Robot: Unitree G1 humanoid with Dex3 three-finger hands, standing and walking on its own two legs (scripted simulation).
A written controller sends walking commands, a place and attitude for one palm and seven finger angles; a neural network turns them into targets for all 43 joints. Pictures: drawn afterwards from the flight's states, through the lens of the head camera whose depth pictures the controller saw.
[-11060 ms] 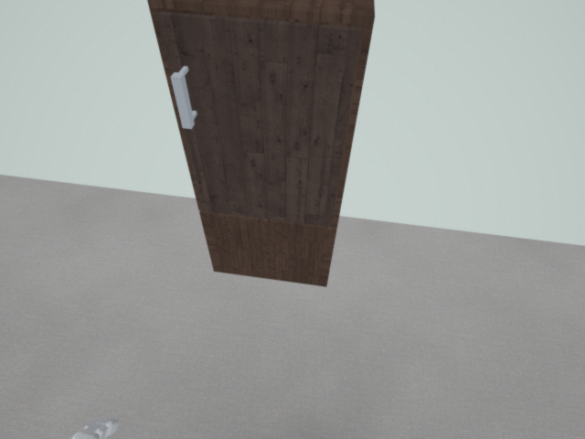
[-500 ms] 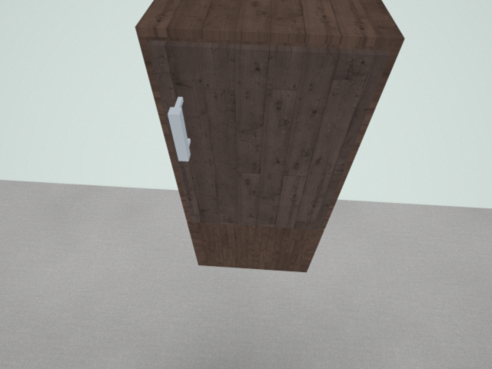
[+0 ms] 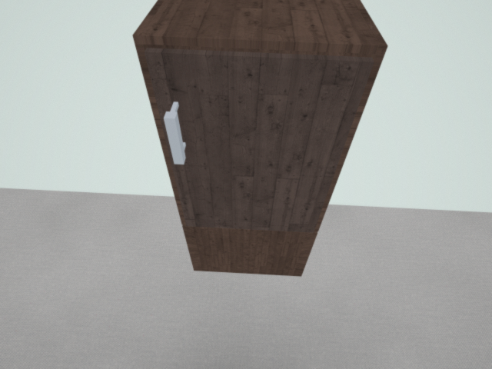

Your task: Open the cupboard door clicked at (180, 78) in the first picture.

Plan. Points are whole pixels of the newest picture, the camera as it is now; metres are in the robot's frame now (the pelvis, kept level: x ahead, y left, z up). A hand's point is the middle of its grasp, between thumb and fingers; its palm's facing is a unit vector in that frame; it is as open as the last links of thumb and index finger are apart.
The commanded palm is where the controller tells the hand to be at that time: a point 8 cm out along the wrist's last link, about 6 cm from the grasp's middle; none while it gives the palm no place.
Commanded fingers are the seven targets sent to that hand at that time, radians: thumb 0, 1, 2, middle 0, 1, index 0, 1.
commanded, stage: look again from close up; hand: left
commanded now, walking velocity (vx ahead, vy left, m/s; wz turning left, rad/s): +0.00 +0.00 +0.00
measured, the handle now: (177, 133) +0.58 +0.18 +0.05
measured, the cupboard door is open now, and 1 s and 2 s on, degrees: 0 0 0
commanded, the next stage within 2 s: raise the hand with hooked fingers in 0.58 s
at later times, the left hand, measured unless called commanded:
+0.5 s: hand out of the picture +0.06 +0.19 -0.17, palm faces +0.01 -0.98 -0.22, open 7.4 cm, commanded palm none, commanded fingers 0.00 0.90 0.90 -0.20 -0.30 -0.20 -0.30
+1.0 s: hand (137, 307) +0.22 +0.19 -0.02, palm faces +0.05 -1.00 -0.04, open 8.0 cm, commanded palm +0.16 +0.26 -0.04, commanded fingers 0.00 0.50 0.73 -0.23 -0.56 -0.23 -0.56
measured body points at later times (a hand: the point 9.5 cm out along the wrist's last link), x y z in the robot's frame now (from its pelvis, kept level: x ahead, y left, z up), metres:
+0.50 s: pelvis +0.04 +0.00 +0.00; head +0.05 +0.01 +0.45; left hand +0.06 +0.24 -0.15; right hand +0.10 -0.23 -0.15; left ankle +0.04 +0.10 -0.74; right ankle -0.01 -0.09 -0.74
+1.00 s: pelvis +0.01 -0.02 -0.04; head +0.04 -0.02 +0.41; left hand +0.21 +0.24 -0.01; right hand +0.19 -0.27 -0.11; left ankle +0.04 +0.10 -0.74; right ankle -0.01 -0.09 -0.74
